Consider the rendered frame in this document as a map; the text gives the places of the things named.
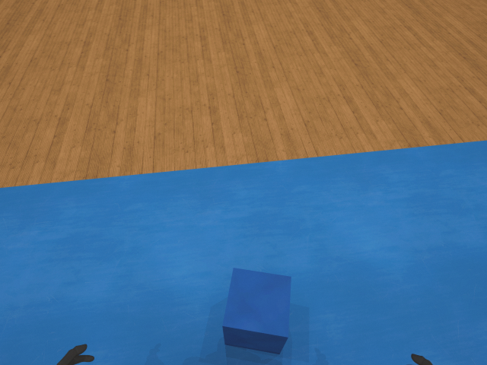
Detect carton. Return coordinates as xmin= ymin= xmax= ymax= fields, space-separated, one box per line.
xmin=222 ymin=268 xmax=291 ymax=354

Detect robot left hand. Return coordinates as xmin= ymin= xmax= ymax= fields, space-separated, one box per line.
xmin=56 ymin=344 xmax=94 ymax=365

